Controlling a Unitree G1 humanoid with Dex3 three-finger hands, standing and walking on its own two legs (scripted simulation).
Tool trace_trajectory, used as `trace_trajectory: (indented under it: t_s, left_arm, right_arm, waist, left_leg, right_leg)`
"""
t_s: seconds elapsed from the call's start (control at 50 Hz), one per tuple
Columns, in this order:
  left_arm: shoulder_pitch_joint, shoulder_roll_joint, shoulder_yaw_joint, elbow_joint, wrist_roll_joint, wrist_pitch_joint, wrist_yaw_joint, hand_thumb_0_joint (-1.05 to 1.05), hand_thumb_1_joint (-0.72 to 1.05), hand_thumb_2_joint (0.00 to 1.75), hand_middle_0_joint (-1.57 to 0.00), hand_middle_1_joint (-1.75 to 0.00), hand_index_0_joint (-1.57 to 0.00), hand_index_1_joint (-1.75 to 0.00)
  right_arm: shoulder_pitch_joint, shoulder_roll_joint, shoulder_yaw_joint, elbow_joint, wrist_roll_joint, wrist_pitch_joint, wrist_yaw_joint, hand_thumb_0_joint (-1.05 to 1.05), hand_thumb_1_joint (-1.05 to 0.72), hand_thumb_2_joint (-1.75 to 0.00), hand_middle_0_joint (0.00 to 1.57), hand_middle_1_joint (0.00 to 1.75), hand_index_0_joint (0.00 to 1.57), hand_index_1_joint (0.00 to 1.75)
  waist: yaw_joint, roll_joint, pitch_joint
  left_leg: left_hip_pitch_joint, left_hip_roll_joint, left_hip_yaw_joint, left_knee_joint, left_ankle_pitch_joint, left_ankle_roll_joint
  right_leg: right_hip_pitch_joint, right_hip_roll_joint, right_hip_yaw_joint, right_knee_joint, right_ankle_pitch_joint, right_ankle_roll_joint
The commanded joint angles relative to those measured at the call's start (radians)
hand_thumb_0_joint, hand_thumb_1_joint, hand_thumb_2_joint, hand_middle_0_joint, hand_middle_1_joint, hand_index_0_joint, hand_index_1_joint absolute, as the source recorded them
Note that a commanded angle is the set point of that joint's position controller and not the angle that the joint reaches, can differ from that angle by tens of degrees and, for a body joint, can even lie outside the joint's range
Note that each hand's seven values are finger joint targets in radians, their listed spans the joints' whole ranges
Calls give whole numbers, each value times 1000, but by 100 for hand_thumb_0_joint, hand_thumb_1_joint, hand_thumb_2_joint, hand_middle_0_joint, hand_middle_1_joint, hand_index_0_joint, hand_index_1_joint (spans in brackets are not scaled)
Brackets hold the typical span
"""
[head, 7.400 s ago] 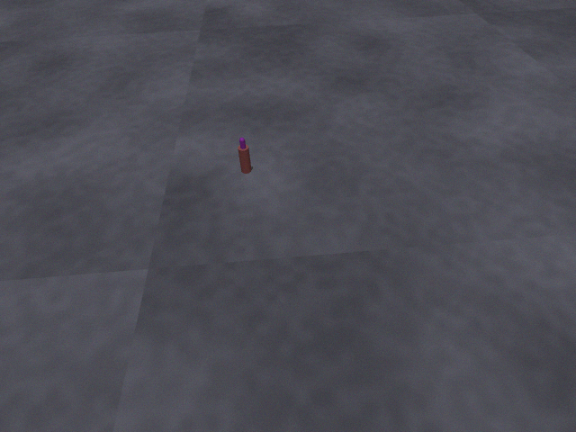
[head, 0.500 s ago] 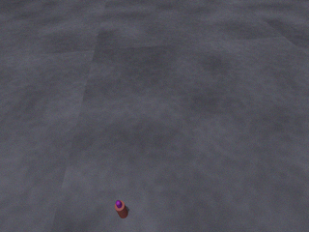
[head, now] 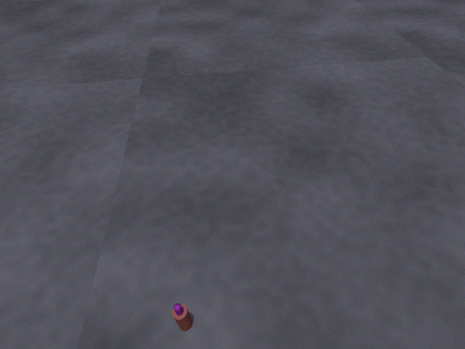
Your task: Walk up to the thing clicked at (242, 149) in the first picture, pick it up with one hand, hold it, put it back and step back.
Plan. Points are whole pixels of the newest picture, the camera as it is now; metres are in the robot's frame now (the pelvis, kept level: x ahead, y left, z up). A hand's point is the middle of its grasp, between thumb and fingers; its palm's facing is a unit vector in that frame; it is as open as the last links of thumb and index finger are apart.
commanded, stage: stand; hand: left
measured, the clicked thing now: (181, 315) +0.39 +0.22 -0.68
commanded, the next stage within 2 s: go down in 0.86 s
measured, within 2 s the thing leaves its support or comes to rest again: neither
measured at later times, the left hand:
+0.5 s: hand out of the picture +0.08 +0.26 -0.16, palm faces -0.03 -0.94 -0.34, open 7.4 cm
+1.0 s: hand out of the picture +0.09 +0.26 -0.15, palm faces -0.02 -0.94 -0.35, open 7.4 cm
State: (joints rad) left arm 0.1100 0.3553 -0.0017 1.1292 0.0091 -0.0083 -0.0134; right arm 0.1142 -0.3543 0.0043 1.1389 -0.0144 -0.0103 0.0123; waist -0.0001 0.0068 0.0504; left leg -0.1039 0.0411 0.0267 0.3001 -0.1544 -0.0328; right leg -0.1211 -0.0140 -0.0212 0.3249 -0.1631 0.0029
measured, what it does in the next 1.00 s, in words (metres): stands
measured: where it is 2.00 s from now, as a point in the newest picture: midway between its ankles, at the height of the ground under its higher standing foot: outside the picture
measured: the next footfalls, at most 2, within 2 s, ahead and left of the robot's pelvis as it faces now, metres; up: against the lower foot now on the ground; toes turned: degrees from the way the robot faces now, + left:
none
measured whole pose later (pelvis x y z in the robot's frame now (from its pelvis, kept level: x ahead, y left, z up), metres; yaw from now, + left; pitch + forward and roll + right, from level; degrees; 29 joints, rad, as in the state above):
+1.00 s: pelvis +0.01 +0.00 +0.00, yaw +0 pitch -1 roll +0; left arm 0.12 0.35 0.01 1.10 0.00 0.00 0.00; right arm 0.12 -0.35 0.01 1.09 0.00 0.00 0.00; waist 0.00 0.00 0.05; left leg -0.11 0.04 0.03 0.32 -0.18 -0.03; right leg -0.13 -0.02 -0.02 0.33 -0.18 0.01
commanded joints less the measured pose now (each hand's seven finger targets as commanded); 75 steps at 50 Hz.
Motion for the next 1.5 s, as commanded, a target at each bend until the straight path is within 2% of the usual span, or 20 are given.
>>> trace_trajectory:
  t_s: [0.0,0.48,0.92,0.94,0.96,0.98,1.0,1.02,1.04,1.06,1.1,1.14,1.18,1.24,1.26,1.32,1.4,1.42,1.46,1.48]
  left_arm:
    - [-40,215,39,-56,0,-22,19,0,90,90,-20,-30,-20,-30]
    - [-28,218,38,-56,0,-24,22,0,90,90,-20,-30,-20,-30]
    - [-31,211,40,-59,-3,-22,22,0,90,90,-20,-30,-20,-30]
    - [-29,214,42,-59,-1,-21,23,0,82,82,-28,-22,-28,-22]
    - [-379,27,38,-410,-48,-113,38,0,74,74,-20,-14,-20,-14]
    - [-451,85,59,-323,-45,-98,42,0,66,66,-12,-6,-12,-6]
    - [-288,201,138,-156,-23,-60,49,0,58,58,-4,-4,-4,-3]
    - [-206,200,152,-106,-16,-45,38,0,50,50,-2,-6,-2,-6]
    - [-269,220,158,-143,5,-47,28,0,42,42,-2,-7,-2,-6]
    - [-298,251,183,-175,17,-55,21,0,34,34,-2,-8,-2,-7]
    - [-161,254,216,-104,64,-33,-1,0,22,22,-2,-8,-2,-8]
    - [-56,255,269,-147,80,-16,-9,0,13,19,-3,-9,-4,-8]
    - [-72,208,241,-212,77,18,-9,0,2,15,-5,-9,-6,-8]
    - [-103,202,242,-249,76,73,-10,0,-12,12,-6,-9,-6,-8]
    - [-109,211,251,-289,74,82,-12,0,-17,11,-6,-8,-6,-7]
    - [-76,171,235,-369,56,106,-28,0,-35,8,-7,-9,-7,-9]
    - [-66,165,238,-499,43,107,-41,0,-49,7,-8,-10,-7,-10]
    - [-63,176,246,-547,45,107,-42,0,-52,5,-9,-10,-8,-10]
    - [-21,164,246,-592,42,114,-47,0,-53,5,-9,-10,-8,-10]
    - [-9,197,275,-632,43,118,-42,0,-55,5,-9,-10,-8,-10]
  right_arm:
    - [-45,-210,-41,-58,3,-21,-16,0,-90,-90,20,30,20,30]
    - [-39,-204,-37,-59,5,-17,-18,0,-90,-90,20,30,20,30]
    - [-43,-207,-39,-60,4,-18,-20,0,-90,-90,20,30,20,30]
    - [-42,-207,-41,-62,3,-18,-20,0,-95,-92,21,30,20,30]
    - [-13,-37,1,-344,73,-69,-41,0,-96,-91,20,30,20,30]
    - [35,-68,-5,-290,75,-69,-50,0,-97,-92,20,30,20,30]
    - [62,-99,-19,-277,70,-60,-55,0,-98,-92,20,30,20,30]
    - [67,-98,-34,-300,70,-51,-54,0,-96,-92,20,30,20,30]
    - [82,-98,-49,-329,59,-55,-57,0,-97,-92,20,30,20,30]
    - [100,-94,-60,-347,59,-62,-63,0,-95,-92,20,30,20,30]
    - [130,-90,-77,-380,42,-70,-57,0,-95,-91,20,30,20,30]
    - [138,-83,-92,-421,35,-73,-51,0,-94,-91,20,30,20,30]
    - [128,-69,-91,-462,38,-75,-53,0,-90,-90,20,30,20,30]
    - [94,-66,-87,-511,41,-83,-53,0,-89,-89,20,30,20,30]
    - [93,-66,-90,-530,40,-87,-54,0,-89,-89,20,30,20,30]
    - [101,-62,-89,-562,41,-104,-56,0,-87,-89,20,30,20,30]
    - [111,-53,-92,-590,37,-131,-62,0,-83,-88,20,30,20,30]
    - [123,-53,-95,-598,37,-138,-65,0,-85,-88,20,30,20,30]
    - [129,-53,-95,-614,35,-147,-69,0,-84,-88,20,30,20,30]
    - [122,-55,-96,-619,35,-152,-72,0,-83,-88,20,30,20,30]
  waist:
    - [-1,-1,-67]
    - [-1,-16,-83]
    - [-1,-1,-70]
    - [-1,-2,-76]
    - [-120,34,11]
    - [-84,-22,-27]
    - [-61,-40,-20]
    - [-29,-27,-26]
    - [-31,-41,-98]
    - [-24,-42,-175]
    - [-12,-42,-247]
    - [40,32,-329]
    - [28,42,-328]
    - [8,27,-252]
    - [3,20,-268]
    - [-16,0,-249]
    - [-22,1,-286]
    - [-27,26,-326]
    - [-33,43,-339]
    - [-20,65,-349]
  left_leg:
    - [5,100,-90,-47,41,42]
    - [35,107,-85,-33,111,43]
    - [29,103,-78,-38,106,43]
    - [30,105,-80,-38,108,42]
    - [-123,-44,31,42,-33,44]
    - [-115,-44,27,58,-43,51]
    - [-151,-51,27,81,-73,52]
    - [-179,-46,29,109,-46,47]
    - [-188,-49,27,140,-31,50]
    - [-180,-48,22,160,-5,51]
    - [-240,-55,13,227,35,49]
    - [-246,-64,13,258,91,38]
    - [-246,-62,5,259,88,32]
    - [-315,-53,-4,297,33,32]
    - [-327,-51,-3,321,21,34]
    - [-373,-40,-11,357,-38,36]
    - [-425,-35,-20,432,-56,36]
    - [-413,-32,-20,453,-40,36]
    - [-423,-25,-30,478,-23,31]
    - [-434,-25,-33,493,-19,29]
  right_leg:
    - [1,-120,104,-67,58,-26]
    - [7,-121,98,-57,128,-24]
    - [17,-123,102,-57,144,-26]
    - [22,-122,99,-53,138,-27]
    - [-199,7,14,8,39,-12]
    - [-143,5,1,11,6,-6]
    - [-153,12,-8,21,-48,-13]
    - [-172,13,-11,50,-38,-16]
    - [-165,10,-10,73,-26,-14]
    - [-146,5,-4,105,15,-10]
    - [-149,1,-3,173,63,-11]
    - [-130,5,-2,217,98,-22]
    - [-155,9,-7,223,86,-22]
    - [-249,13,-12,249,19,-23]
    - [-266,13,-12,267,5,-21]
    - [-342,20,-18,308,-60,-22]
    - [-400,17,-21,385,-74,-16]
    - [-413,17,-16,412,-57,-17]
    - [-441,19,-22,451,-48,-18]
    - [-454,18,-23,465,-49,-19]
